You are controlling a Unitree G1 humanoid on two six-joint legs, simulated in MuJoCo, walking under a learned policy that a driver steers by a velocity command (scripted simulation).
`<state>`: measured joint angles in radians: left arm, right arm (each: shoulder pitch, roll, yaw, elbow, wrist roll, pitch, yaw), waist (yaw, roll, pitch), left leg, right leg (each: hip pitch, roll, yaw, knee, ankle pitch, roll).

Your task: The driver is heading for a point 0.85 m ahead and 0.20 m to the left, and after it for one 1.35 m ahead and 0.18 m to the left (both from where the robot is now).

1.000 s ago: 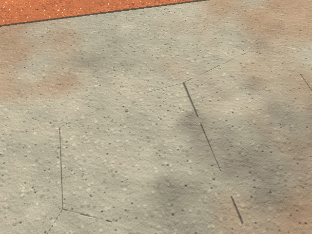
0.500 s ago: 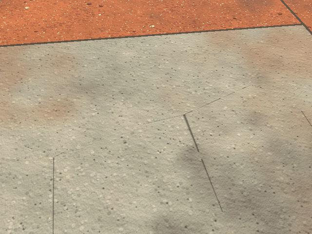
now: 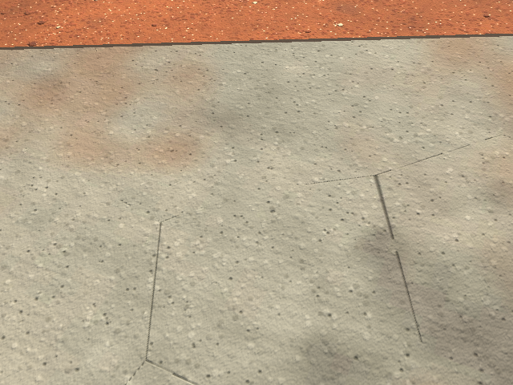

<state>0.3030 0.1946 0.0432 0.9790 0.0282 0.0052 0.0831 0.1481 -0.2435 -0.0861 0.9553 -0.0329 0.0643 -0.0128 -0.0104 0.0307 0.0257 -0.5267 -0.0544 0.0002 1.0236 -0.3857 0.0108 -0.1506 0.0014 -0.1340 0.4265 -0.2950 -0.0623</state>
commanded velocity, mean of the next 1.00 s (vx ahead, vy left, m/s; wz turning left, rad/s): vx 0.11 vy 0.00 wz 0.41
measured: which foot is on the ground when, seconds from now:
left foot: up 0.00-0.36, down 0.38-1.00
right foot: down 0.00-0.38, up 0.40-0.94, down 0.96-1.00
